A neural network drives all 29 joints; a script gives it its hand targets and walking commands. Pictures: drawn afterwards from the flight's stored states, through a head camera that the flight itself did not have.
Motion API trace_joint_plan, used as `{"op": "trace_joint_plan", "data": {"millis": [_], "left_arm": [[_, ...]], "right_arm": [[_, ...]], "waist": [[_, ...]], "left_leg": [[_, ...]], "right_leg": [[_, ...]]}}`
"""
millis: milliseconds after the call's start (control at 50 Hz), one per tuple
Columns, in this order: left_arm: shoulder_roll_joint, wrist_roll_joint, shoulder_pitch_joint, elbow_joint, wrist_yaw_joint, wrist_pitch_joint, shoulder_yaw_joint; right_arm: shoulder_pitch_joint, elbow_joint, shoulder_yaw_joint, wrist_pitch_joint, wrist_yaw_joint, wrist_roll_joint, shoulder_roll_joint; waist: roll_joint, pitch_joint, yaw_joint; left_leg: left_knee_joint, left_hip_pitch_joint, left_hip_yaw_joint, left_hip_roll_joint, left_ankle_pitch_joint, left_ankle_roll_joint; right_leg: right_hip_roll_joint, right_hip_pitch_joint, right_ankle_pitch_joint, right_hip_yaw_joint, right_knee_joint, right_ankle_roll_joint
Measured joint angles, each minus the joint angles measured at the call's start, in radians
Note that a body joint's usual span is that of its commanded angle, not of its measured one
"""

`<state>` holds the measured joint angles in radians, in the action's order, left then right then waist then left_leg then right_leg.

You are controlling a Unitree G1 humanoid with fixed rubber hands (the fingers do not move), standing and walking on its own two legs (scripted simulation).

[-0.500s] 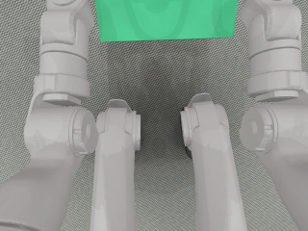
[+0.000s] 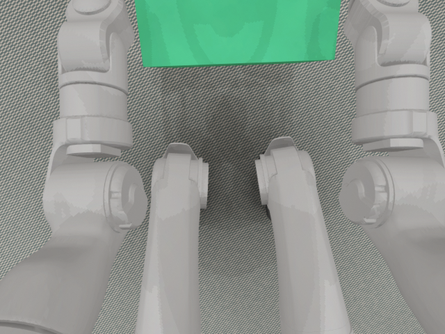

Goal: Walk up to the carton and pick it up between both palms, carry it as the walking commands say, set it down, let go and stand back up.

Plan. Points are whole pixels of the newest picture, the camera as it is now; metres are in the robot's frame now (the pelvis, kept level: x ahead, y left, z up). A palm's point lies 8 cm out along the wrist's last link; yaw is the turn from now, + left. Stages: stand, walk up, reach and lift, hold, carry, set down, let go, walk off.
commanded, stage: reach and lift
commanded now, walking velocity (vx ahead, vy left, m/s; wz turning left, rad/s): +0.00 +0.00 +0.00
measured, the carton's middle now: (234, 0) +0.55 -0.02 -0.17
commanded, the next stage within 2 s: none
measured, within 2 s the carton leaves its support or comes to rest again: neither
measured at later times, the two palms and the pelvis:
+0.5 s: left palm out of the picture +0.53 +0.15 -0.03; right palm out of the picture +0.53 -0.17 -0.03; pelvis +0.00 +0.00 +0.05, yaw +0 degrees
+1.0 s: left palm out of the picture +0.51 +0.15 +0.04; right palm out of the picture +0.50 -0.16 +0.05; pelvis +0.00 +0.00 +0.11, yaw +0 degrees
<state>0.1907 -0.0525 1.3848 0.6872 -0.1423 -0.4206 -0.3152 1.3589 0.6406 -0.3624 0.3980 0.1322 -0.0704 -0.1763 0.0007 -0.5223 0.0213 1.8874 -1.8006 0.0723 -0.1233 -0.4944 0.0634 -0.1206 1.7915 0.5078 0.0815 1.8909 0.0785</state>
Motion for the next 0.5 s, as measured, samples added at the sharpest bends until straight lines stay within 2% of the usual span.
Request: {"op": "trace_joint_plan", "data": {"millis": [500], "left_arm": [[-0.025, 0.001, -0.09, -0.048, -0.003, -0.017, 0.014]], "right_arm": [[-0.096, -0.055, 0.012, 0.017, 0.009, 0.003, 0.03]], "waist": [[0.003, 0.001, -0.004]], "left_leg": [[-0.175, 0.209, 0.02, -0.006, 0.035, -0.004]], "right_leg": [[-0.003, -0.212, -0.035, 0.012, -0.179, -0.001]]}}
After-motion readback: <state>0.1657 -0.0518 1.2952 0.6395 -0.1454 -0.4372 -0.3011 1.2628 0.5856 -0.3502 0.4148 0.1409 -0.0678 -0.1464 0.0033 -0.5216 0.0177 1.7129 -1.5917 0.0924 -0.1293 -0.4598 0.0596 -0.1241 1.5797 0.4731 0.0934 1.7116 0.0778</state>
